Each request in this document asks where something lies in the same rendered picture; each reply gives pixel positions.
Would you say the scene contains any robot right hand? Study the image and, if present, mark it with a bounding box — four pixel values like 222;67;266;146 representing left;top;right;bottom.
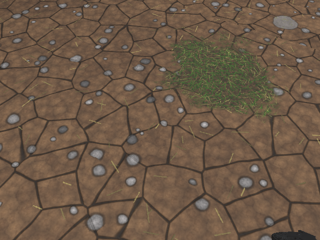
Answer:
271;230;317;240

